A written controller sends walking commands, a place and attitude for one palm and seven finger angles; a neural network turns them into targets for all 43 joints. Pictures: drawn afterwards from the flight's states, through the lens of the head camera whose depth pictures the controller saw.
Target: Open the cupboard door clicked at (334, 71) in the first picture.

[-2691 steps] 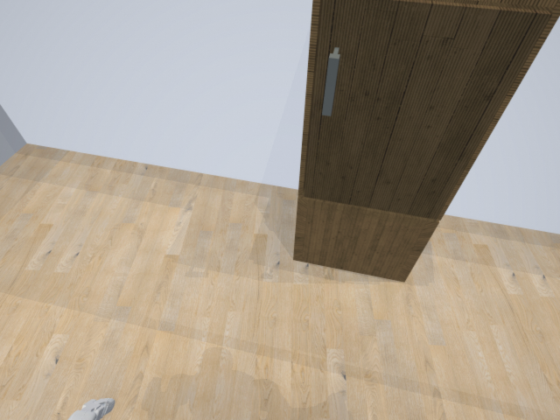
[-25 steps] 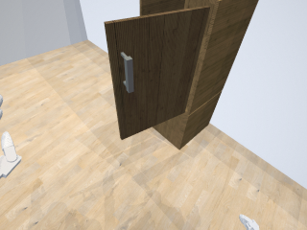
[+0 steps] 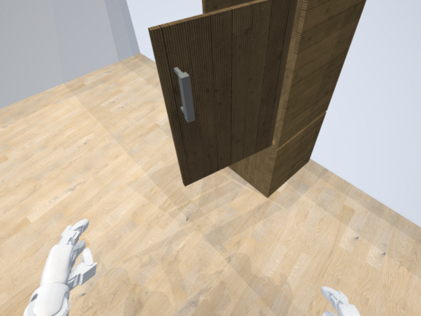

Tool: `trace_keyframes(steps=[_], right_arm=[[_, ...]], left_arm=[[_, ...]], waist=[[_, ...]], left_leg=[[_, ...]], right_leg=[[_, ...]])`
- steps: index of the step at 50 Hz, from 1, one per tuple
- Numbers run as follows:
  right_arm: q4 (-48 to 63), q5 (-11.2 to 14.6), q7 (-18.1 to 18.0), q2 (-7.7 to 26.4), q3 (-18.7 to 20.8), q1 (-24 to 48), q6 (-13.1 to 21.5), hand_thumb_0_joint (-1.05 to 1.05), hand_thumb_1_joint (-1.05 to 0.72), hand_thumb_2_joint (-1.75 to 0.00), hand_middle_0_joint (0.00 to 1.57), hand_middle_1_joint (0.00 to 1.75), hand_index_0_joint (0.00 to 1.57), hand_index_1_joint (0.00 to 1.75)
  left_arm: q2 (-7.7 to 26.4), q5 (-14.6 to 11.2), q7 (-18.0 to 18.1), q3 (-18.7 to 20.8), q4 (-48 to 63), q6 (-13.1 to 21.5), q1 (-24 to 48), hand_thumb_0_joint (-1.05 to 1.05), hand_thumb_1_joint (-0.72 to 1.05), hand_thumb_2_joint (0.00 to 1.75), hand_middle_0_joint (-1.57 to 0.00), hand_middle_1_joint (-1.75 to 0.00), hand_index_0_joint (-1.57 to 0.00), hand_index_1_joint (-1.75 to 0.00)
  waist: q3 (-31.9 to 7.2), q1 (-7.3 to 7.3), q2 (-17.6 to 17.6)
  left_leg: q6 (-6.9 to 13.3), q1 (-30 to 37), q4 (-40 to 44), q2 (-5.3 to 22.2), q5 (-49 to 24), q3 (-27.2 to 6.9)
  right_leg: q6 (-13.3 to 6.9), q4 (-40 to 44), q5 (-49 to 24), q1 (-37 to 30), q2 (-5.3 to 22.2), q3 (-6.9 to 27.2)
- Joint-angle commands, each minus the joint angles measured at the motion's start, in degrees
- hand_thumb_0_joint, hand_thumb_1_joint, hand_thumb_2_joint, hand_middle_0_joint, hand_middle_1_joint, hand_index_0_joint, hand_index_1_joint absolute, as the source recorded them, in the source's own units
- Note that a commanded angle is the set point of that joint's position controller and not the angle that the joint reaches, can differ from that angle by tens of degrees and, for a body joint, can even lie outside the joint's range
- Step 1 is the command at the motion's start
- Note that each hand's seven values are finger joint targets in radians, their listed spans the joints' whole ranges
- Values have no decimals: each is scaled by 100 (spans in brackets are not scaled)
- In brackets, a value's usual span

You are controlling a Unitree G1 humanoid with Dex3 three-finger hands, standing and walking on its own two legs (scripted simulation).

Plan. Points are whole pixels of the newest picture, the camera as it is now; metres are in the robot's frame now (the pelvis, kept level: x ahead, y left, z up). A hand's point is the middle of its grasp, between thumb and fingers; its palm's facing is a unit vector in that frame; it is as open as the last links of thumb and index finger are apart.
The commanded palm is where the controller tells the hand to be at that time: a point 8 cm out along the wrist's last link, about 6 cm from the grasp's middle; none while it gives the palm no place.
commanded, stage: let the arm hang, fingers relaxed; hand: left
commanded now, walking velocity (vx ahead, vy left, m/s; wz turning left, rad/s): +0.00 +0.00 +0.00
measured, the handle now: (183, 95) +0.63 +0.09 +0.08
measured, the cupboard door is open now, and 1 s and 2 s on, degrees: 78 78 78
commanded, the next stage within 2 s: look to check the result in 0.96 s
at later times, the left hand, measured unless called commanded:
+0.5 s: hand out of the picture +0.00 +0.20 -0.15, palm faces +0.01 -0.95 -0.30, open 7.3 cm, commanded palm none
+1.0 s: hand out of the picture +0.06 +0.22 -0.15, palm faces +0.00 -0.95 -0.30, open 7.4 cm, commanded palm none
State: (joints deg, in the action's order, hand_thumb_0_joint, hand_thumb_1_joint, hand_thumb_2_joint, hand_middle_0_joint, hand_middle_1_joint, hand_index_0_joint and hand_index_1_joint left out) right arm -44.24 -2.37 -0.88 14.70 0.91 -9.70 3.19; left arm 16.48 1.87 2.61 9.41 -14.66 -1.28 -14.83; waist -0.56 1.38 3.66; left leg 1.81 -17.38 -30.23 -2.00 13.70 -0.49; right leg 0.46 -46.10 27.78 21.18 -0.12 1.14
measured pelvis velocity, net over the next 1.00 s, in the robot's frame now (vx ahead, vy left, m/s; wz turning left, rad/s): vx -0.01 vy -0.01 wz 0.00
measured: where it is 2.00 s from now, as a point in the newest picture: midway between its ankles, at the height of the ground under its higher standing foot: outside the picture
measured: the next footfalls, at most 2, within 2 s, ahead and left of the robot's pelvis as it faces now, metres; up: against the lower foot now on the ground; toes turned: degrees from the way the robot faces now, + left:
none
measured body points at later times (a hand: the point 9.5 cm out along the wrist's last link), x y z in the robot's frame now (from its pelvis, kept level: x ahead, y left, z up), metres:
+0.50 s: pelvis -0.02 -0.02 +0.01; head +0.00 -0.04 +0.46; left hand +0.00 +0.25 -0.13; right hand -0.02 -0.26 -0.16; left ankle +0.02 +0.11 -0.73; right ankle +0.00 -0.12 -0.73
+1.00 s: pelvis -0.01 -0.01 +0.01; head +0.01 -0.02 +0.46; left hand +0.06 +0.27 -0.13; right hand +0.05 -0.29 -0.14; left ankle +0.02 +0.11 -0.73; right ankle +0.00 -0.12 -0.73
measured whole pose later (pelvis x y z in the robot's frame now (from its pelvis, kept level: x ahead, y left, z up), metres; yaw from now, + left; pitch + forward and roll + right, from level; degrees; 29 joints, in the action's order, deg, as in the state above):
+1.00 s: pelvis -0.01 -0.01 +0.01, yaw +0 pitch -2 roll +0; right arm -64.3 -1.4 -0.6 16.7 1.1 -7.7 -0.3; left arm 15.4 0.9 0.4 1.2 -64.1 0.6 -7.4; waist 3.6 0.6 1.4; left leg 0.2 -10.5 -21.2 -0.6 8.9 -1.3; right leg -1.0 -21.3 11.0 8.6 -1.1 0.2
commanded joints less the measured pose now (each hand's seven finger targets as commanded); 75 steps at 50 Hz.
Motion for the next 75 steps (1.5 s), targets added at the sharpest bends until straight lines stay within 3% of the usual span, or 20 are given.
trace_keyframes(steps=[1, 2, 3, 4, 5, 6, 7, 9, 11, 12, 13, 15, 17, 22, 25, 32, 36, 49, 61, 75], right_arm=[[337, 141, 3, 704, 220, 136, -102, 0, -90, -90, 20, 30, 20, 30], [287, 197, 34, 458, 184, 124, -161, 0, -90, -90, 20, 30, 20, 30], [161, 148, 47, 475, 181, -32, -236, 0, -90, -90, 20, 30, 20, 30], [17, 128, 100, 501, 181, -340, -307, 0, -90, -90, 20, 30, 20, 30], [-166, 84, 75, 372, 158, -167, -357, 0, -90, -90, 20, 30, 20, 30], [-308, 82, 42, 385, 148, -161, -352, 0, -90, -90, 20, 30, 20, 30], [-428, 101, 15, 331, 118, -246, -341, 0, -90, -90, 20, 30, 20, 30], [-672, 128, -26, 355, 83, -323, -315, 0, -90, -90, 20, 30, 20, 30], [-835, 72, -46, 314, 91, -254, -333, 0, -90, -90, 20, 30, 20, 30], [-944, 74, -42, 280, 63, -217, -359, 0, -90, -90, 20, 30, 20, 30], [-1028, 76, -52, 303, 62, -238, -363, 0, -90, -90, 20, 30, 20, 30], [-1159, 94, -52, 396, 102, -389, -365, 0, -90, -90, 20, 30, 20, 30], [-1331, 93, -55, 465, 125, -532, -354, 0, -90, -90, 20, 30, 20, 30], [-1575, 92, -58, 558, 151, -565, -350, 0, -90, -90, 20, 30, 20, 30], [-1669, 102, -55, 599, 156, -549, -333, 0, -90, -90, 20, 30, 20, 30], [-1760, 97, -51, 723, 161, -334, -296, 0, -90, -90, 20, 30, 20, 30], [-1768, 99, -38, 791, 172, -191, -286, 0, -90, -90, 20, 30, 20, 30], [-1715, 122, -25, 1194, 198, 313, -228, 0, -90, -90, 20, 30, 20, 30], [-1690, 132, -17, 1424, 186, 554, -203, 0, -90, -90, 20, 30, 20, 30], [-1680, 141, -4, 1516, 169, 671, -209, 0, -90, -90, 20, 30, 20, 30]], left_arm=[[501, 20, -140, -378, -1118, 208, -563, 0, 90, 90, -20, -30, -20, -30], [859, 33, -140, -362, -1403, 227, -389, 0, 90, 90, -20, -30, -20, -30], [1047, 17, -172, -412, -1657, 220, -94, 0, 90, 90, -20, -30, -20, -30], [1109, 18, -185, -472, -1820, 177, 136, 0, 90, 90, -20, -30, -20, -30], [868, -18, -168, -531, -2084, 197, 286, 0, 90, 90, -20, -30, -20, -30], [701, -46, -147, -576, -2392, 223, 328, 0, 90, 90, -20, -30, -20, -30], [603, -83, -138, -623, -2674, 236, 254, 0, 90, 90, -20, -30, -20, -30], [470, -118, -116, -682, -3096, 244, 186, 0, 90, 90, -20, -30, -20, -30], [231, -116, -101, -624, -3346, 185, 82, 0, 90, 90, -20, -30, -20, -30], [257, -135, -113, -666, -3538, 154, 81, 0, 90, 90, -20, -30, -20, -30], [277, -139, -128, -661, -3690, 160, 51, 0, 90, 90, -20, -30, -20, -30], [373, -131, -139, -659, -3916, 179, 143, 0, 90, 90, -20, -30, -20, -30], [412, -133, -143, -654, -4120, 196, 215, 0, 90, 90, -20, -30, -20, -30], [506, -132, -143, -633, -4444, 193, 298, 0, 90, 90, -20, -30, -20, -30], [572, -130, -136, -627, -4560, 213, 321, 0, 90, 90, -20, -30, -20, -30], [672, -125, -134, -614, -4679, 226, 411, 0, 90, 90, -20, -30, -20, -30], [756, -111, -143, -601, -4689, 238, 522, 0, 90, 90, -20, -30, -20, -30], [1047, -113, -163, -591, -4659, 323, 824, 0, 90, 90, -20, -30, -20, -30], [1255, -124, -169, -616, -4677, 349, 1015, 0, 90, 90, -20, -30, -20, -30], [1369, -122, -159, -637, -4644, 361, 1085, 0, 90, 90, -20, -30, -20, -30]], waist=[[-750, -366, -1332], [-459, -232, -1687], [-78, -82, -1401], [17, 104, -512], [96, 64, -742], [111, 60, -932], [4, 47, -800], [-199, 45, -322], [-107, -68, 604], [68, -104, 757], [117, -127, 693], [125, -89, 27], [102, -59, -290], [396, -59, -379], [333, -54, -585], [370, -87, -301], [425, -92, -369], [85, -97, -215], [-266, -78, -337], [-214, -75, -354]], left_leg=[[142, 118, -280, 652, -1947, -459], [-101, -307, -429, 216, 120, -215], [-150, -207, -622, 118, 1141, -36], [-122, 208, -607, 156, 1136, 40], [-126, 244, -619, 143, 643, 41], [-120, 279, -523, 197, 130, -43], [-125, 385, -331, 241, -229, -88], [-106, 730, 162, 455, -973, -318], [-40, 476, 505, 645, -634, -567], [-32, 314, 663, 645, -364, -603], [-20, 246, 739, 646, -200, -628], [-40, 360, 747, 631, -135, -577], [-32, 491, 794, 612, -93, -553], [-13, 488, 975, 627, 82, -571], [-11, 611, 958, 629, -126, -522], [17, 590, 1175, 696, -164, -659], [9, 564, 1231, 689, -137, -659], [-19, 951, 1231, 752, -819, -627], [-29, 1255, 1268, 814, -1331, -632], [-48, 1365, 1328, 833, -1493, -594]], right_leg=[[-135, 2084, -2824, -1438, 441, 579], [-477, 2617, -3027, -1278, 1298, 1603], [-826, 2800, -2603, -741, 1662, 1841], [-917, 2828, -1665, -281, 1685, 1588], [-823, 2810, -1778, -235, 1215, 1467], [-766, 2660, -2522, -448, 1046, 1292], [-691, 2538, -3019, -673, 1013, 1094], [-474, 2378, -2854, -772, 706, 771], [-382, 2493, -1794, -858, 530, 610], [-385, 2559, -1389, -874, 476, 590], [-404, 2659, -1215, -923, 453, 621], [-425, 2841, -1013, -902, 490, 578], [-445, 2963, -824, -852, 504, 588], [-447, 3052, -554, -650, 487, 548], [-438, 3060, -666, -689, 523, 536], [-412, 2917, -938, -777, 504, 513], [-389, 2950, -928, -800, 525, 515], [-359, 3001, -1716, -1088, 609, 523], [-320, 2973, -2467, -1413, 671, 500], [-295, 3051, -2702, -1502, 700, 495]])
